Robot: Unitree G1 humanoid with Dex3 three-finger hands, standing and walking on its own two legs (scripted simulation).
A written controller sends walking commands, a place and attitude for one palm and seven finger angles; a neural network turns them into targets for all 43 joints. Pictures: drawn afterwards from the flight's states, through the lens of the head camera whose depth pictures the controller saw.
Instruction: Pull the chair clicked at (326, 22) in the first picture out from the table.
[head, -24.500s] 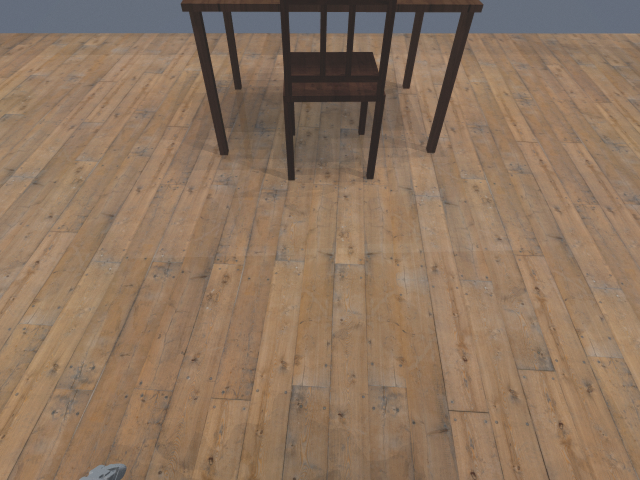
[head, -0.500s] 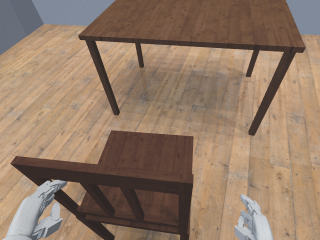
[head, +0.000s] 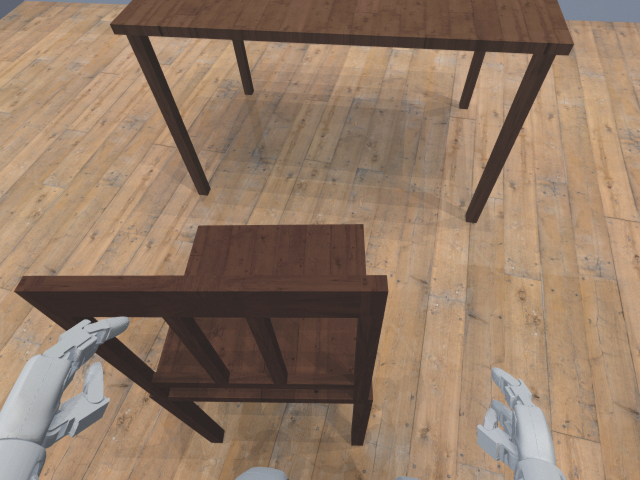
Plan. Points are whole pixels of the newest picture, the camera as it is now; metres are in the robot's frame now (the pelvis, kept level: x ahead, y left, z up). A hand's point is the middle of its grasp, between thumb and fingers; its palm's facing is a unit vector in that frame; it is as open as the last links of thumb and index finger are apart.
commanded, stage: step back with the hand held close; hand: left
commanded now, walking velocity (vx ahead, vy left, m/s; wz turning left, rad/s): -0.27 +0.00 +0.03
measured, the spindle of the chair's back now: (202, 349) +0.27 +0.23 -0.09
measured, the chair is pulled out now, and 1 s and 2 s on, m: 0.67 0.64 0.64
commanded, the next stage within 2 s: stop stepping back and stand still in 0.50 s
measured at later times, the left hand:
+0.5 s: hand out of the picture +0.09 +0.31 +0.15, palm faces +0.45 -0.74 -0.50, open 7.4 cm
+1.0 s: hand out of the picture +0.01 +0.34 +0.18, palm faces +0.43 -0.80 -0.41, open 7.4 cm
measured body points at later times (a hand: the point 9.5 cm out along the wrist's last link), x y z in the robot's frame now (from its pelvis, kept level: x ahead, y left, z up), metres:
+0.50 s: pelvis -0.10 +0.04 -0.02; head -0.11 +0.05 +0.43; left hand +0.06 +0.35 +0.17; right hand +0.05 -0.19 -0.10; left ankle -0.01 +0.17 -0.74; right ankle -0.10 -0.10 -0.74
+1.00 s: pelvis -0.20 +0.08 -0.01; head -0.22 +0.11 +0.44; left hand -0.02 +0.38 +0.20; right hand -0.04 -0.15 -0.08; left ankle -0.03 +0.17 -0.73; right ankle -0.22 -0.04 -0.69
